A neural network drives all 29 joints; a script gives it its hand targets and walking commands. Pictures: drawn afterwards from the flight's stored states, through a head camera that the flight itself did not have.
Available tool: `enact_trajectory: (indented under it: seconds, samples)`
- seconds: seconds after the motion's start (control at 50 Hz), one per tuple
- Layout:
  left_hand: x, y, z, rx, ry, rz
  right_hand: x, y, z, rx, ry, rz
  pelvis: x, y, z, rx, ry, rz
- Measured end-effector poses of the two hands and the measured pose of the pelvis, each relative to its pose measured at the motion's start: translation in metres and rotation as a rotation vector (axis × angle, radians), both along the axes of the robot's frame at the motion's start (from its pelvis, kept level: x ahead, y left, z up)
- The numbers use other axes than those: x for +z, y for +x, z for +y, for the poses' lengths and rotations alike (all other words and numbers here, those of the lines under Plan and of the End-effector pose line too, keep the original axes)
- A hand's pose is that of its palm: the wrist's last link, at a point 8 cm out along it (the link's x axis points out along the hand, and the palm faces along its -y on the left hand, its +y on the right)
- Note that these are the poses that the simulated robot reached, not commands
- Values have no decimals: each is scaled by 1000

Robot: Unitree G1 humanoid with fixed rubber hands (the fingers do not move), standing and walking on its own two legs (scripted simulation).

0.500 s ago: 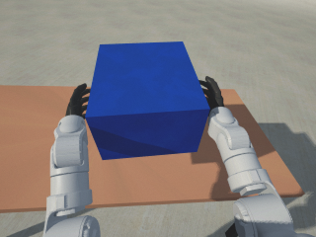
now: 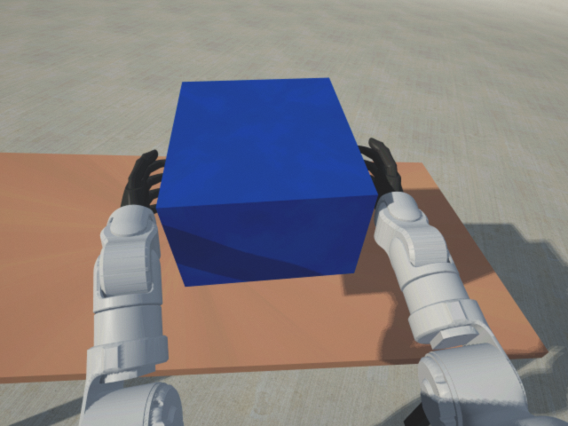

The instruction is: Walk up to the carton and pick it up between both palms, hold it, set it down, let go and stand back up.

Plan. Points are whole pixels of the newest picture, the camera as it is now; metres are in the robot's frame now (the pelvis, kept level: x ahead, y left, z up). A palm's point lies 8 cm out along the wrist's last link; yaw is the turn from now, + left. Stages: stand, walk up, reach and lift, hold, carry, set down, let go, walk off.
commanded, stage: hold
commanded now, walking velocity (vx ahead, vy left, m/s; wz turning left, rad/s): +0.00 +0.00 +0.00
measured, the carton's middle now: (263, 172) +0.44 +0.02 +0.16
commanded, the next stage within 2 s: none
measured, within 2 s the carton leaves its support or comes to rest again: neither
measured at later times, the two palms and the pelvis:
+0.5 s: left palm (136, 209) +0.35 +0.19 +0.17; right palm (387, 194) +0.36 -0.15 +0.19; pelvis +0.00 +0.00 +0.00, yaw +0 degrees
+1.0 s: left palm (140, 211) +0.35 +0.18 +0.17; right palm (387, 192) +0.37 -0.15 +0.19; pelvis +0.00 +0.00 +0.00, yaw +0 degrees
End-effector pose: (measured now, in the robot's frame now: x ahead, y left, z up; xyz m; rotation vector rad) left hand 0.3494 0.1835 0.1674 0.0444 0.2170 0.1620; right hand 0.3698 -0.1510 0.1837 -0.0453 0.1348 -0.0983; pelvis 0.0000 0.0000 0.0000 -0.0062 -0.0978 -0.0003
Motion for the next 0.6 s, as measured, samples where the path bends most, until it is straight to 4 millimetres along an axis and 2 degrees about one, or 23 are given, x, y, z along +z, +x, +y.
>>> enact_trajectory:
  seconds: [0.3, 0.6]
  samples:
    - [-1, -7, -2, 5, 1, -10, 1, -5, -2, 6, -3, -13, 0, -2, -3, 2, -2, -6]
    - [3, -1, 1, -14, 15, -7, 2, -5, 0, -13, 3, -10, 0, -6, 3, -5, -1, -3]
